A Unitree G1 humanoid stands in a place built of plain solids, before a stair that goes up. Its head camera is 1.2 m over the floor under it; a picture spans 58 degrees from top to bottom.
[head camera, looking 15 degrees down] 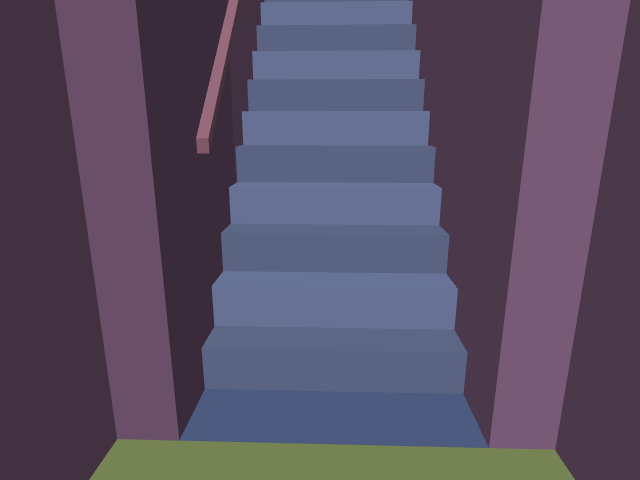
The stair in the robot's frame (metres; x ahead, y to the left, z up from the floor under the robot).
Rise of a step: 0.21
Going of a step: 0.22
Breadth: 1.20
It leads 2 degrees to the right of straight ahead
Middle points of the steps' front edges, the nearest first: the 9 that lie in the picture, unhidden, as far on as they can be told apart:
1.76 -0.06 0.21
1.98 -0.07 0.43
2.21 -0.07 0.64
2.43 -0.08 0.85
2.65 -0.09 1.07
2.88 -0.10 1.28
3.10 -0.10 1.49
3.33 -0.11 1.71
3.55 -0.12 1.92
